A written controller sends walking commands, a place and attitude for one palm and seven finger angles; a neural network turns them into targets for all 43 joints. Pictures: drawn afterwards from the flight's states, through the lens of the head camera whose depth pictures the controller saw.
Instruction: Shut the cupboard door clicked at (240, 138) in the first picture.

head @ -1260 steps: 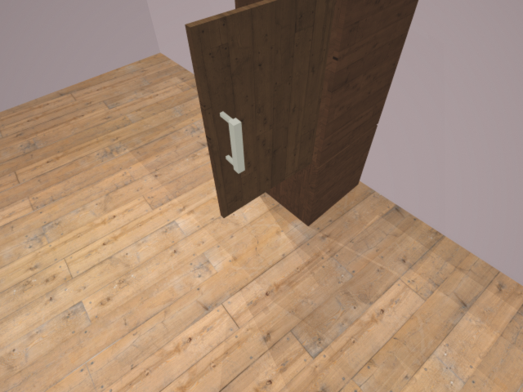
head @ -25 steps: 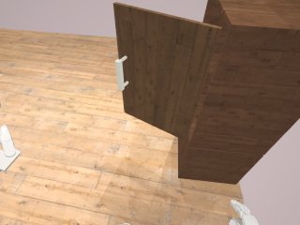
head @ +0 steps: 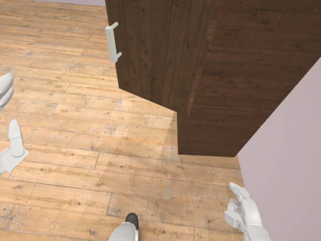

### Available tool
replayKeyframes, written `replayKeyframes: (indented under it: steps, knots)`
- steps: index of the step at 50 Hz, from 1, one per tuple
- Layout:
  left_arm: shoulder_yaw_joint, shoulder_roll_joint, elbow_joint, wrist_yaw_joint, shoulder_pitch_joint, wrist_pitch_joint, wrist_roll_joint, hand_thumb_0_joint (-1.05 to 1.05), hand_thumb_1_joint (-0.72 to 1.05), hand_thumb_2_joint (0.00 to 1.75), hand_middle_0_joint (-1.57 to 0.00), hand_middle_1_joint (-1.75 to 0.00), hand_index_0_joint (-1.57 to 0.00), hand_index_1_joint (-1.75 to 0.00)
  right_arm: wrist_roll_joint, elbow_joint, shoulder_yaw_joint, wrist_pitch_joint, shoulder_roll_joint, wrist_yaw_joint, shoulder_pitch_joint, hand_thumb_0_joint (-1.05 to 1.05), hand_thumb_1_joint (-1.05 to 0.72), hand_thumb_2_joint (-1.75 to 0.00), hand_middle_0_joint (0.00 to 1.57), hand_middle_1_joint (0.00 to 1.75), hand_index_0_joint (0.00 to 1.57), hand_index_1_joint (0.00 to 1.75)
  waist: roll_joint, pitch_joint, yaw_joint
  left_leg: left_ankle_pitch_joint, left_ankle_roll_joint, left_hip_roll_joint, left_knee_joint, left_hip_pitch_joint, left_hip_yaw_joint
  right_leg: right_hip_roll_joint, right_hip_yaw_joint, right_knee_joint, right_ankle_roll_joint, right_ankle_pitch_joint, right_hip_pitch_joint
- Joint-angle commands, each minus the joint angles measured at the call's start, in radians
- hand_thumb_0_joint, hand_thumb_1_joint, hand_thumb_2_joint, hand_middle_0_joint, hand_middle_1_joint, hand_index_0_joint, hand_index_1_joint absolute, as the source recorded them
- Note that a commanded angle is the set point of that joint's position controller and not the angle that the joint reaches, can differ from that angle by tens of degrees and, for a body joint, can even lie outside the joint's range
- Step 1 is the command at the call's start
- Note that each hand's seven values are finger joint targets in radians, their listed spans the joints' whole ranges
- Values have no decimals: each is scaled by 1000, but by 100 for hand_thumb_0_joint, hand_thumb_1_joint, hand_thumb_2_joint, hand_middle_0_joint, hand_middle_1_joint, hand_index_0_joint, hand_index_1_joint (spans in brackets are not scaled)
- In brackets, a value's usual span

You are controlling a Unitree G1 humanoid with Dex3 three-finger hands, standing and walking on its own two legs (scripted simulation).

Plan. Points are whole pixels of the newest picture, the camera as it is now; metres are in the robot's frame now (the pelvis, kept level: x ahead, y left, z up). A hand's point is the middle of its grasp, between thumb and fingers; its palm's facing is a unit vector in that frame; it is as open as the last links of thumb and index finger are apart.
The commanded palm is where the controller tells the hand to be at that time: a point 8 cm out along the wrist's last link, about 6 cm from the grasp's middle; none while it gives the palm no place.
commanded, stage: stop stepping back and stand still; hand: left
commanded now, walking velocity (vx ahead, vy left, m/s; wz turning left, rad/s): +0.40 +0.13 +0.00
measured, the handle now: (114, 43) +0.83 +0.25 -0.02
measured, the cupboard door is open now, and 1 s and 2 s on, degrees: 66 66 66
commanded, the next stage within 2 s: let the arm hang, fingers relaxed in 1.14 s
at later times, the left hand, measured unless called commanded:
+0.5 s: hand out of the picture +0.19 +0.27 +0.19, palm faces +0.24 -0.86 -0.44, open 7.4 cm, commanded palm +0.13 +0.34 +0.19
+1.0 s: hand out of the picture +0.23 +0.32 +0.19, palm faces +0.35 -0.81 -0.47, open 7.4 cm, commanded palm +0.16 +0.37 +0.19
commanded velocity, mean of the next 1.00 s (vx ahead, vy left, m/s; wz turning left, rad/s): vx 0.07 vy -0.04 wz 0.00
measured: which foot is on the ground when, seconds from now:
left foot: down 0.00-0.12, up 0.14-0.20, down 0.22-0.56, up 0.58-0.76, down 0.78-1.00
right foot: down 0.00-0.28, up 0.30-0.52, down 0.54-1.00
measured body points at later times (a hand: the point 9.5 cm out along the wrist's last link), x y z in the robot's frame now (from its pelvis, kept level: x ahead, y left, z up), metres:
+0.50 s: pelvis -0.03 +0.05 +0.02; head -0.01 +0.09 +0.47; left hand +0.17 +0.32 +0.22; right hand +0.10 -0.16 -0.06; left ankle +0.09 +0.13 -0.72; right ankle -0.08 -0.03 -0.71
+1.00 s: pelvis +0.00 +0.08 +0.01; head +0.03 +0.10 +0.45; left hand +0.20 +0.36 +0.22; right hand +0.16 -0.16 -0.06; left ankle +0.04 +0.21 -0.72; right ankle -0.08 -0.02 -0.72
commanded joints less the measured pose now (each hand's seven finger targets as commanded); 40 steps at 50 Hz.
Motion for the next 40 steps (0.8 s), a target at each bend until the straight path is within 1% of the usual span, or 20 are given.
replayKeyframes:
  steps: [1,5,7,9,11,12,14,15,16,20,23,25,26,28,29,30,33,36,38,40]
  knots:
    - [273,247,-137,34,220,-37,-41,0,90,90,-20,-30,-20,-30,35,-207,-48,-7,-130,-26,-10,0,-90,-90,20,30,20,30,-99,-333,-4,-89,16,-82,189,393,17,-243,63,-31,82,824,-122]
    - [235,232,-39,52,94,4,-39,0,90,90,-20,-30,-20,-30,14,-175,-49,27,-167,-43,7,0,-90,-90,20,30,20,30,13,-18,-29,-322,-15,-95,279,346,-41,-300,187,-263,-55,-108,-468]
    - [134,164,45,61,-7,13,-19,0,90,90,-20,-30,-20,-30,12,-155,-45,27,-171,-51,48,0,-90,-90,20,30,20,30,-94,111,-43,-356,-22,-81,390,315,-98,-339,210,-317,-109,-322,-592]
    - [57,126,101,66,-149,19,-1,0,90,90,-20,-30,-20,-30,14,-146,-47,11,-191,-57,63,0,-90,-90,20,30,20,30,-177,184,-56,-367,-7,-51,394,302,-128,-329,161,-291,-99,-307,-622]
    - [4,108,143,66,-275,25,9,0,90,90,-20,-30,-20,-30,18,-148,-40,-14,-205,-70,60,0,-90,-90,20,30,20,30,-88,257,-60,-373,9,-42,155,277,-156,-216,54,-160,-43,-198,-543]
    - [-11,88,144,63,-287,25,10,0,90,90,-20,-30,-20,-30,19,-149,-40,-27,-217,-73,66,0,-90,-90,20,30,20,30,22,249,-49,-418,20,-27,16,229,-215,-146,9,-72,-20,-126,-456]
    - [-2,95,22,65,-285,1,3,0,90,90,-20,-30,-20,-30,14,-148,-36,-62,-218,-69,77,0,-90,-90,20,30,20,30,263,122,-39,-784,9,65,-322,166,-468,-41,-1,146,6,-84,-258]
    - [43,150,-109,64,-324,-23,3,0,90,90,-20,-30,-20,-30,4,-150,-40,-78,-215,-65,63,0,-90,-90,20,30,20,30,304,47,-26,-860,-10,96,-384,182,-547,-28,20,212,7,-91,-214]
    - [56,143,-172,64,-300,-33,1,0,90,90,-20,-30,-20,-30,-3,-153,-39,-92,-200,-55,78,0,-90,-90,20,30,20,30,268,-29,-23,-852,-39,111,-400,228,-554,-24,19,250,6,-102,-198]
    - [176,204,-376,61,112,-20,-21,0,90,90,-20,-30,-20,-30,-16,-185,-56,-122,-167,-1,103,0,-90,-90,20,30,20,30,221,-394,20,-563,-34,67,-302,454,-292,-7,-50,162,-1,-62,-50]
    - [191,186,-343,59,261,13,-28,0,90,90,-20,-30,-20,-30,-24,-191,-34,-86,-148,6,83,0,-90,-90,20,30,20,30,310,-337,-2,-532,-47,-2,-239,283,-136,-10,-111,1,-15,5,82]
    - [220,196,-192,63,309,46,-37,0,90,90,-20,-30,-20,-30,-31,-173,-31,-46,-147,-7,96,0,-90,-90,20,30,20,30,215,-274,-12,-574,-51,-39,-172,176,-91,-51,-98,-78,-41,-22,116]
    - [187,160,-152,63,262,65,-40,0,90,90,-20,-30,-20,-30,-33,-170,-29,-19,-142,-15,94,0,-90,-90,20,30,20,30,144,-208,-26,-580,-49,-48,-89,137,-78,-106,-46,-120,-70,-75,67]
    - [200,182,-49,72,118,86,-40,0,90,90,-20,-30,-20,-30,-25,-142,-34,24,-152,-28,101,0,-90,-90,20,30,20,30,-77,-89,-38,-468,-41,-80,276,171,-47,-346,244,-296,-177,-306,-228]
    - [176,171,-17,79,60,93,-39,0,90,90,-20,-30,-20,-30,-9,-135,-36,32,-153,-27,101,0,-90,-90,20,30,20,30,-186,-38,-28,-440,-33,-87,426,113,-77,-434,328,-343,-213,-353,-282]
    - [165,154,10,85,21,95,-37,0,90,90,-20,-30,-20,-30,0,-141,-34,27,-163,-25,76,0,-90,-90,20,30,20,30,-211,0,-23,-427,-24,-80,498,61,-106,-436,348,-349,-222,-303,-289]
    - [68,88,171,78,-48,101,-17,0,90,90,-20,-30,-20,-30,10,-124,-17,21,-164,-23,78,0,-90,-90,20,30,20,30,-185,48,-32,-400,-7,-53,368,34,-69,-352,141,-215,-154,5,-187]
    - [-20,64,121,78,-195,83,11,0,90,90,-20,-30,-20,-30,2,-104,-24,-11,-169,-41,42,0,-90,-90,20,30,20,30,-80,72,-17,-319,11,-79,171,184,11,-302,62,-143,-90,200,-195]
    - [-41,66,-22,79,-217,67,16,0,90,90,-20,-30,-20,-30,4,-120,-32,-34,-176,-41,47,0,-90,-90,20,30,20,30,-30,14,-10,-189,31,-67,78,295,-18,-256,27,-47,-31,372,-162]
    - [43,160,-206,86,-226,38,17,0,90,90,-20,-30,-20,-30,9,-145,-46,-51,-191,-46,51,0,-90,-90,20,30,20,30,46,-101,-5,37,59,-2,51,436,-79,-189,-25,78,45,450,-150]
